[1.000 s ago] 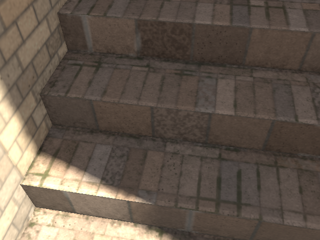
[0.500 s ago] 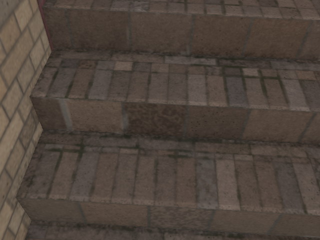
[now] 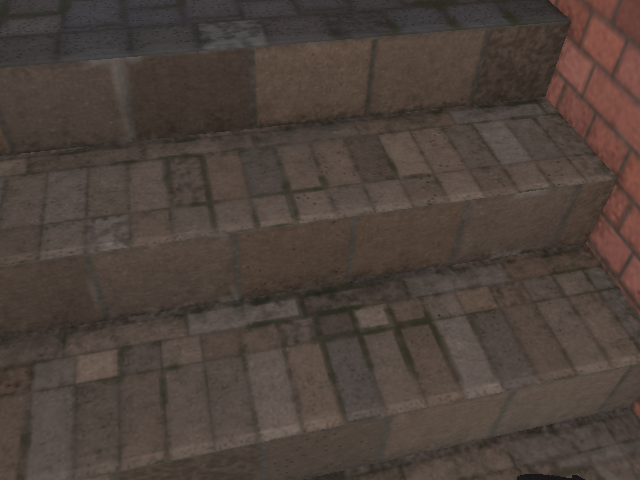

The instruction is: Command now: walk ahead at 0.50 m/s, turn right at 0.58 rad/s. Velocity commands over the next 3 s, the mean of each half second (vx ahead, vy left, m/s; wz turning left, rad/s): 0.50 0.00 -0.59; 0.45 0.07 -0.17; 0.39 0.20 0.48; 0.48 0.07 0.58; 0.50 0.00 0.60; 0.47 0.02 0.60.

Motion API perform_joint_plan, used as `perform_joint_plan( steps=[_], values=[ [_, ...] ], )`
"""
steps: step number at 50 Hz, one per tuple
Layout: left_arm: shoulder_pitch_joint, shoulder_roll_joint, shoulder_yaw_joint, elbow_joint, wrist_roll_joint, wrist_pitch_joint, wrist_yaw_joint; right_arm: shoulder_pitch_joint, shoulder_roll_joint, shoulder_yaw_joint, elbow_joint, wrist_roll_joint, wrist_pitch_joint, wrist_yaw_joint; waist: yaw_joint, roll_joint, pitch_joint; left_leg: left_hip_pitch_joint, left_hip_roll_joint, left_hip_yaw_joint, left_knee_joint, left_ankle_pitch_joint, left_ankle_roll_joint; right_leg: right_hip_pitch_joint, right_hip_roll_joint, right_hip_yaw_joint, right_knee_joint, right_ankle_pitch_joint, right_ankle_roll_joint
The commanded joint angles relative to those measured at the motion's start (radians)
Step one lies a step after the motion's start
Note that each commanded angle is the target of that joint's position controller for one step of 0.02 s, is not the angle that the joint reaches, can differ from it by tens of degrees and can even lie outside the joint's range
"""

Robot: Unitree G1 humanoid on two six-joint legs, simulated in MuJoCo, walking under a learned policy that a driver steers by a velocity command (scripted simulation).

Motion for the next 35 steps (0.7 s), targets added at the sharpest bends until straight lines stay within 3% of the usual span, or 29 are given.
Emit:
perform_joint_plan(
  steps=[1, 2, 4, 5, 6, 8, 9, 10, 11, 12, 13, 14, 15, 16, 17, 18, 19, 20, 21, 22, 23, 24, 26, 27, 28, 29, 30, 32, 35],
  values=[
    [0.030, -0.002, -0.021, 0.009, -0.006, -0.068, -0.028, -0.051, 0.039, 0.052, -0.117, 0.001, 0.035, -0.010, -0.027, 0.039, 0.197, -0.352, 0.017, 0.077, -0.011, -0.153, 0.004, 0.046, -0.224, 0.374, -0.457, 0.267, -0.024],
    [0.121, -0.007, -0.028, 0.030, 0.000, -0.084, -0.034, -0.109, 0.059, 0.057, -0.126, 0.005, 0.043, -0.021, 0.016, -0.004, 0.170, -0.433, 0.002, 0.131, 0.133, -0.209, 0.005, 0.103, -0.243, 0.391, -0.462, 0.377, -0.027],
    [0.186, 0.023, -0.031, 0.042, 0.004, -0.103, -0.041, -0.218, 0.085, 0.074, -0.183, 0.003, 0.044, -0.022, 0.042, -0.076, 0.139, -0.581, 0.012, 0.150, 0.248, -0.308, 0.019, 0.197, -0.277, 0.411, -0.497, 0.341, -0.030],
    [0.199, 0.038, -0.026, 0.056, 0.002, -0.099, -0.043, -0.314, 0.113, 0.091, -0.236, -0.017, 0.043, -0.027, 0.046, -0.099, 0.139, -0.560, 0.029, 0.147, 0.143, -0.342, 0.036, 0.170, -0.252, 0.391, -0.539, 0.286, -0.001],
    [0.223, 0.049, -0.026, 0.064, 0.002, -0.097, -0.033, -0.383, 0.113, 0.097, -0.271, -0.022, 0.046, -0.023, 0.065, -0.094, 0.146, -0.551, 0.025, 0.168, 0.085, -0.351, 0.033, 0.158, -0.249, 0.412, -0.590, 0.249, -0.016],
    [0.220, 0.082, -0.015, 0.053, -0.020, -0.069, 0.007, -0.459, 0.062, 0.095, -0.320, -0.029, 0.070, -0.012, 0.097, -0.058, 0.111, -0.320, 0.031, 0.222, -0.238, -0.349, 0.004, 0.143, -0.273, 0.439, -0.762, 0.481, -0.074],
    [0.193, 0.062, -0.015, 0.034, -0.020, -0.058, 0.024, -0.359, 0.094, 0.094, -0.273, -0.027, 0.077, -0.008, 0.058, -0.066, 0.012, -0.163, 0.013, 0.255, -0.289, -0.332, -0.005, 0.174, -0.275, 0.357, -0.721, 0.758, -0.086],
    [0.122, 0.096, -0.003, -0.003, -0.028, -0.056, 0.027, -0.273, 0.067, 0.089, -0.257, -0.012, 0.076, -0.012, 0.006, -0.088, -0.036, 0.073, -0.010, 0.270, -0.513, -0.345, 0.003, 0.134, -0.245, 0.270, -0.662, 1.131, -0.064],
    [0.091, 0.123, 0.010, -0.038, -0.029, -0.050, 0.026, -0.194, 0.055, 0.075, -0.229, 0.002, 0.070, -0.016, -0.034, -0.147, -0.140, 0.263, -0.057, 0.282, -0.602, -0.362, 0.015, 0.157, -0.264, 0.262, -0.568, 1.512, -0.065],
    [0.040, 0.165, 0.033, -0.089, -0.037, -0.063, 0.024, -0.092, 0.015, 0.055, -0.185, 0.014, 0.070, -0.026, -0.089, -0.166, -0.243, 0.417, -0.077, 0.237, -0.736, -0.306, 0.012, 0.226, -0.290, 0.291, -0.449, 1.738, -0.063],
    [-0.013, 0.210, 0.058, -0.131, -0.044, -0.082, 0.012, 0.046, -0.064, 0.023, -0.135, 0.038, 0.064, -0.040, -0.152, -0.196, -0.323, 0.500, -0.067, 0.173, -0.949, -0.257, 0.000, 0.330, -0.291, 0.327, -0.251, 1.781, -0.058],
    [-0.063, 0.212, 0.071, -0.165, -0.051, -0.114, -0.008, 0.126, -0.114, 0.001, -0.095, 0.026, 0.049, -0.041, -0.201, -0.145, -0.378, 0.658, -0.083, 0.131, -1.163, -0.259, -0.008, 0.310, -0.253, 0.314, -0.023, 1.736, -0.046],
    [-0.113, 0.063, 0.044, -0.213, -0.010, -0.145, -0.033, 0.175, -0.198, -0.028, -0.029, 0.001, 0.040, -0.037, -0.179, 0.114, -0.319, 0.823, 0.108, -0.180, -1.389, -0.152, 0.043, 0.031, -0.101, 0.300, 0.372, 0.678, 0.014],
    [0.051, -0.012, 0.037, -0.265, -0.003, -0.124, -0.048, 0.104, -0.249, -0.054, -0.024, -0.012, 0.048, -0.046, -0.049, 0.368, -0.404, 0.848, 0.388, -0.773, -1.681, -0.068, 0.188, -0.219, 0.013, 0.355, 0.899, 0.217, 0.091],
    [0.039, 0.006, 0.039, -0.288, 0.031, -0.105, -0.056, -0.015, -0.161, -0.055, -0.034, 0.009, 0.038, -0.039, 0.041, 0.170, -0.305, 0.735, 0.358, -0.721, -1.688, -0.368, 0.205, -0.298, -0.086, 0.288, 1.054, 0.253, 0.079],
    [0.000, -0.004, 0.029, -0.283, 0.052, -0.080, -0.065, -0.034, -0.042, -0.028, 0.025, 0.026, 0.033, -0.038, 0.051, 0.030, -0.142, 0.605, 0.310, -0.555, -1.626, -0.510, 0.173, -0.355, -0.127, 0.244, 1.104, 0.351, 0.067],
    [-0.029, -0.035, 0.011, -0.301, 0.048, -0.055, -0.058, 0.005, 0.009, -0.016, 0.089, 0.005, 0.025, -0.037, 0.066, -0.050, -0.034, 0.526, 0.282, -0.411, -1.592, -0.467, 0.131, -0.423, -0.140, 0.256, 1.109, 0.346, 0.045],
    [-0.036, -0.070, -0.006, -0.303, 0.037, -0.035, -0.055, 0.055, 0.041, -0.009, 0.157, -0.009, 0.015, -0.037, 0.072, -0.035, 0.023, 0.478, 0.263, -0.332, -1.584, -0.397, 0.103, -0.475, -0.136, 0.288, 1.179, 0.327, 0.028],
    [-0.047, -0.081, -0.015, -0.305, 0.017, -0.017, -0.054, 0.090, 0.046, -0.006, 0.201, -0.028, 0.002, -0.030, 0.074, -0.008, 0.066, 0.456, 0.241, -0.249, -1.614, -0.375, 0.078, -0.513, -0.118, 0.287, 1.233, 0.288, 0.020],
    [-0.074, -0.106, -0.025, -0.325, -0.007, -0.003, -0.050, 0.136, 0.041, -0.007, 0.243, -0.026, -0.007, -0.019, 0.070, 0.008, 0.093, 0.495, 0.251, -0.200, -1.638, -0.323, 0.066, -0.591, -0.099, 0.291, 1.299, 0.246, 0.015],
    [-0.085, -0.123, -0.034, -0.334, -0.014, 0.003, -0.045, 0.172, 0.039, -0.008, 0.267, -0.023, -0.018, -0.009, 0.081, -0.008, 0.117, 0.528, 0.241, -0.125, -1.663, -0.271, 0.045, -0.645, -0.113, 0.291, 1.263, 0.207, 0.014],
    [-0.094, -0.127, -0.037, -0.340, -0.014, 0.011, -0.043, 0.185, 0.036, -0.008, 0.276, -0.015, -0.028, -0.005, 0.095, -0.017, 0.142, 0.519, 0.254, -0.074, -1.677, -0.192, 0.020, -0.664, -0.123, 0.314, 1.259, 0.201, 0.017],
    [-0.163, -0.074, -0.025, -0.376, -0.014, 0.033, -0.037, 0.142, -0.037, -0.024, 0.249, -0.030, -0.044, 0.002, 0.105, -0.018, 0.159, 0.475, 0.256, 0.081, -1.748, -0.018, 0.001, -0.600, -0.143, 0.268, 1.084, 0.166, 0.019],
    [-0.248, -0.067, -0.020, -0.413, -0.008, 0.041, -0.039, 0.152, -0.073, -0.031, 0.247, -0.029, -0.049, 0.000, 0.096, 0.004, 0.172, 0.470, 0.258, 0.123, -1.793, 0.007, 0.010, -0.597, -0.137, 0.230, 1.052, 0.183, 0.028],
    [-0.275, -0.048, -0.012, -0.415, -0.008, 0.046, -0.043, 0.172, -0.085, -0.034, 0.238, -0.028, -0.051, -0.002, 0.078, -0.001, 0.158, 0.502, 0.252, 0.179, -1.820, 0.045, 0.008, -0.579, -0.134, 0.193, 1.001, 0.205, 0.032],
    [-0.288, -0.057, -0.004, -0.408, -0.002, 0.054, -0.040, 0.201, -0.119, -0.044, 0.229, -0.034, -0.059, -0.006, 0.071, 0.063, 0.150, 0.563, 0.264, 0.179, -1.835, 0.094, 0.023, -0.605, -0.131, 0.170, 1.058, 0.181, 0.033],
    [-0.285, -0.069, 0.004, -0.398, 0.000, 0.058, -0.027, 0.241, -0.135, -0.053, 0.225, -0.032, -0.059, -0.009, 0.054, 0.090, 0.141, 0.658, 0.282, 0.177, -1.838, 0.086, 0.041, -0.679, -0.123, 0.170, 1.149, 0.143, 0.030],
    [-0.355, -0.080, 0.002, -0.415, 0.021, 0.069, -0.015, 0.345, -0.136, -0.055, 0.245, -0.022, -0.056, -0.013, 0.012, 0.100, 0.129, 0.864, 0.281, 0.171, -1.843, 0.039, 0.042, -0.852, -0.132, 0.191, 1.238, 0.040, 0.002],
    [-0.545, -0.113, -0.024, -0.473, 0.023, 0.051, -0.019, 0.488, -0.116, -0.044, 0.303, -0.012, -0.057, -0.027, -0.062, 0.092, 0.213, 1.043, 0.296, 0.136, -1.904, -0.017, 0.045, -1.098, -0.132, 0.180, 1.214, -0.064, -0.006]
  ],
)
